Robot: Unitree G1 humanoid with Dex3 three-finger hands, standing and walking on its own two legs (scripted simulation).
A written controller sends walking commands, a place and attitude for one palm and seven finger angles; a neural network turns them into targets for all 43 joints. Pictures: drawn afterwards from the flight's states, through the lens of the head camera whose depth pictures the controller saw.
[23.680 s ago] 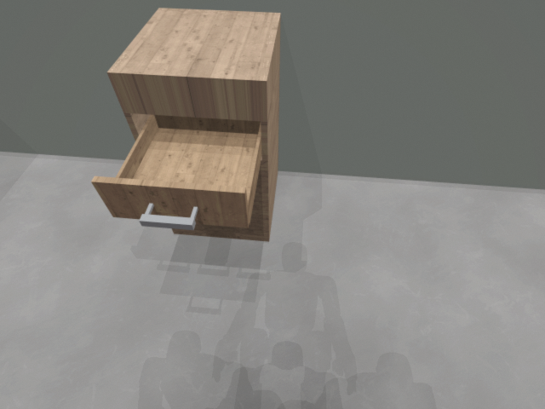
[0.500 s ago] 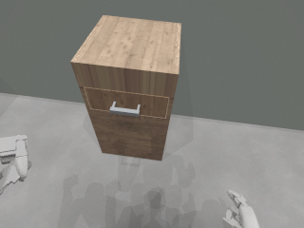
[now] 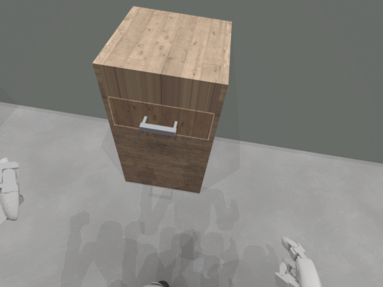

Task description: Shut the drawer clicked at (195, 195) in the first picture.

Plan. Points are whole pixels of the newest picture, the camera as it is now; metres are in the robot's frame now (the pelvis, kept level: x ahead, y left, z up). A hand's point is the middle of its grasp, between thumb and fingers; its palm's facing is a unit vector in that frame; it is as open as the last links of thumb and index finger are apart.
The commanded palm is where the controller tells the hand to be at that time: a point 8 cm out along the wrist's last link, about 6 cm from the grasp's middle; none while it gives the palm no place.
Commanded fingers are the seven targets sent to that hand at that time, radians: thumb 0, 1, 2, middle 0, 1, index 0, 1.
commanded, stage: step back with the hand held close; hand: left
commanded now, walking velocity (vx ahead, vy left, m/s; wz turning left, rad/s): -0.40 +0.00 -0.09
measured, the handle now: (159, 125) +0.68 +0.15 -0.19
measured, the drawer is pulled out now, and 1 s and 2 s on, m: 0.00 0.00 0.00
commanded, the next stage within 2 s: stop stepping back and stand still in 0.12 s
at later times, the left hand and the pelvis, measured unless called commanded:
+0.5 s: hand out of the picture +0.08 +0.20 +0.15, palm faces +0.26 -0.83 -0.49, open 3.2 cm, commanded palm +0.03 +0.24 +0.18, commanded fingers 0.00 0.90 0.90 -1.40 -1.60 -1.40 -1.60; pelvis -0.13 -0.03 +0.00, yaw -5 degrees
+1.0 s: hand out of the picture +0.04 +0.22 +0.17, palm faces +0.33 -0.84 -0.44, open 3.3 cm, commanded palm -0.01 +0.26 +0.18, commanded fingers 0.00 0.90 0.90 -1.40 -1.60 -1.40 -1.60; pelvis -0.15 -0.01 +0.00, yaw -2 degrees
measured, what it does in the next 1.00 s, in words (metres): walks backwards: right foot, then left foot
